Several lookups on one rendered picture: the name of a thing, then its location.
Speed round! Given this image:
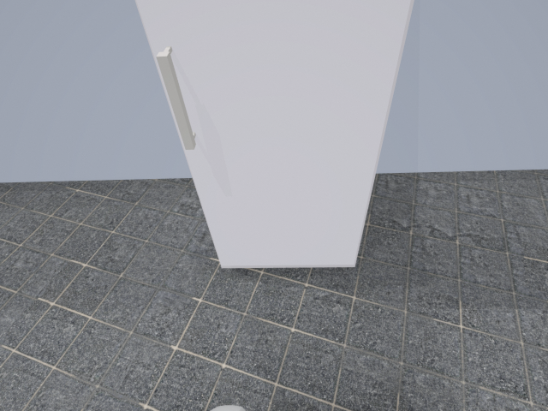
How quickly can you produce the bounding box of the handle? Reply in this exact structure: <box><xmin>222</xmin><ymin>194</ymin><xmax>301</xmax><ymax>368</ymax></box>
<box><xmin>156</xmin><ymin>46</ymin><xmax>196</xmax><ymax>150</ymax></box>

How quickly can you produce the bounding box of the fridge door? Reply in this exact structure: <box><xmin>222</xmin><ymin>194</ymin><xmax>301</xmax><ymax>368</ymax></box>
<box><xmin>136</xmin><ymin>0</ymin><xmax>411</xmax><ymax>265</ymax></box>

